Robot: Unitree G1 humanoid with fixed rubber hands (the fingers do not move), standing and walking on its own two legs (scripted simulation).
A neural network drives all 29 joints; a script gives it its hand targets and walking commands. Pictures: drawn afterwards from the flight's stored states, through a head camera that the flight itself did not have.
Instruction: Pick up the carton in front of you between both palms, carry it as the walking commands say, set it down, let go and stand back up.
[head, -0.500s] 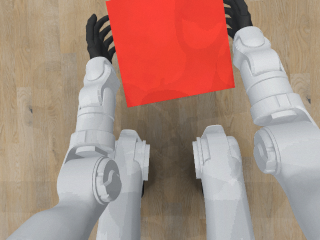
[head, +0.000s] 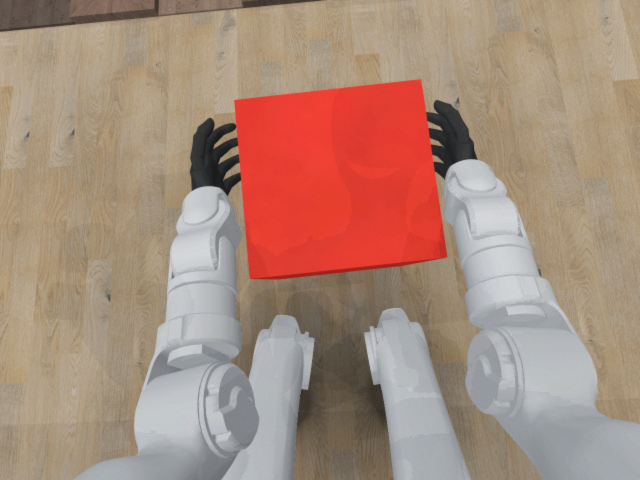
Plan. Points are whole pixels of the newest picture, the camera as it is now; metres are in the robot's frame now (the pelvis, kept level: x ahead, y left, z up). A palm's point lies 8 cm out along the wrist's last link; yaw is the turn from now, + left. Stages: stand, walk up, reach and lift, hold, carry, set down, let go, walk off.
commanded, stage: reach and lift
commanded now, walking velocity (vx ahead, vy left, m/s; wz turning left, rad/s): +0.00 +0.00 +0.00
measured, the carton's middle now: (335, 200) +0.46 -0.01 -0.14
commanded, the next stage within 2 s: none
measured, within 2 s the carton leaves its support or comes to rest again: neither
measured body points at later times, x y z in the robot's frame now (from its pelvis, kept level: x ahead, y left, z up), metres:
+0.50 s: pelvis +0.04 +0.01 +0.14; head +0.17 -0.01 +0.57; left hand +0.43 +0.14 +0.10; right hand +0.43 -0.16 +0.09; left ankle +0.10 +0.14 -0.49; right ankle +0.10 -0.13 -0.49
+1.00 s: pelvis +0.10 +0.01 +0.25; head +0.09 +0.00 +0.70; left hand +0.41 +0.15 +0.25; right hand +0.39 -0.15 +0.23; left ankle +0.10 +0.14 -0.49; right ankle +0.10 -0.13 -0.49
